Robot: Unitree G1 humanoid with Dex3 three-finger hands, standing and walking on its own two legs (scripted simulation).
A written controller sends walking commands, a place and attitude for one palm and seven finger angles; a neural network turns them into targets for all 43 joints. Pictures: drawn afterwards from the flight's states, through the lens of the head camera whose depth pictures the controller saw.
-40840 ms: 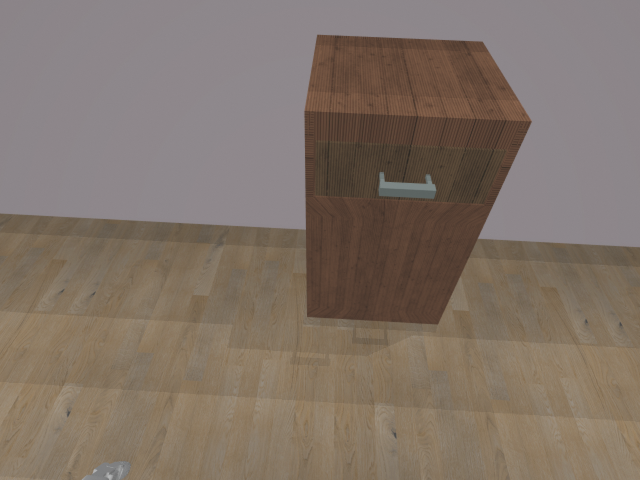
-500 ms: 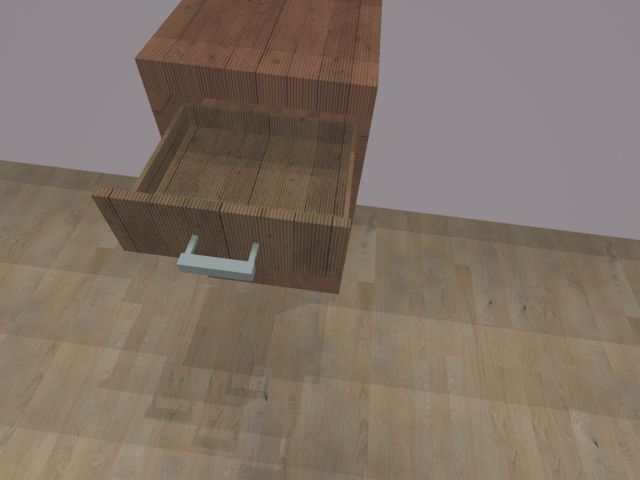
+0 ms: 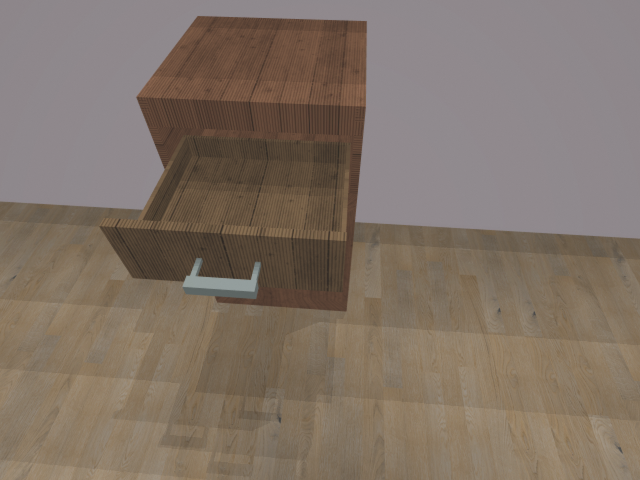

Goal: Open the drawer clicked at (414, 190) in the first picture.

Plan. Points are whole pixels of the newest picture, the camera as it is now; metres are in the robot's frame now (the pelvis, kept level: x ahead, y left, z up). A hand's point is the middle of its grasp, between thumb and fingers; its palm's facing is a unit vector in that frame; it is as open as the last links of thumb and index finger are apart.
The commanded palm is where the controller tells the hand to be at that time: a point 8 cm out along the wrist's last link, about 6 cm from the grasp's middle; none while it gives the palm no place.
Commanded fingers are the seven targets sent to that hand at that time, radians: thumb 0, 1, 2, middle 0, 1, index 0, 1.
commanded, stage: let the arm hang, fingers relaxed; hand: left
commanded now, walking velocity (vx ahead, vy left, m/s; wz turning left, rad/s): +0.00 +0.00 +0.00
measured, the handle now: (224, 276) +0.46 +0.20 -0.11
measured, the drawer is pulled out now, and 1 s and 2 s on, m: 0.30 0.30 0.30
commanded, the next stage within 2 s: look to check the result in 0.20 s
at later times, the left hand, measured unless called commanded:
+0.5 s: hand out of the picture -0.02 +0.15 -0.18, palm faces +0.01 -0.99 -0.16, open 7.3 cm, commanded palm none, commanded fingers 0.00 0.90 0.90 -0.20 -0.30 -0.20 -0.30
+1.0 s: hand out of the picture -0.01 +0.16 -0.18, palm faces +0.01 -0.99 -0.16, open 7.3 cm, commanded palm none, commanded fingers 0.00 0.90 0.90 -0.20 -0.30 -0.20 -0.30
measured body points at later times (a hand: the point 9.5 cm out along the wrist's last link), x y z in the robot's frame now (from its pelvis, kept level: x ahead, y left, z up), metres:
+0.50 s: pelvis +0.01 +0.00 +0.00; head +0.03 +0.00 +0.45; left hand -0.02 +0.20 -0.16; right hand -0.03 -0.20 -0.16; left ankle +0.00 +0.10 -0.74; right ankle +0.00 -0.11 -0.74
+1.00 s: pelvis +0.02 +0.00 +0.00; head +0.04 +0.00 +0.45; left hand -0.01 +0.21 -0.16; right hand -0.03 -0.20 -0.16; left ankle +0.00 +0.10 -0.74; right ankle +0.00 -0.11 -0.74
